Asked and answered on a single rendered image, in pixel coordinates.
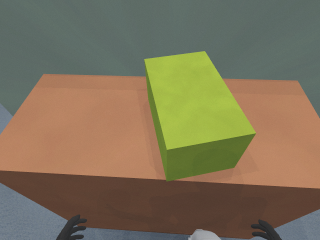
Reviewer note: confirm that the right robot hand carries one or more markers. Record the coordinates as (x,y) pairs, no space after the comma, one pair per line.
(270,234)

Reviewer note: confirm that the pedestal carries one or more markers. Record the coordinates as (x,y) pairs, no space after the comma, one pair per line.
(86,145)

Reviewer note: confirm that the right robot thigh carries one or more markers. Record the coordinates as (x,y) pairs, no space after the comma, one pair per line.
(203,235)

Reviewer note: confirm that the left robot hand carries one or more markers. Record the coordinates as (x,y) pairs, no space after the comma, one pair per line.
(69,229)

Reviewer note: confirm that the carton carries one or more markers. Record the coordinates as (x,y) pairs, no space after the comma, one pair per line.
(200,127)

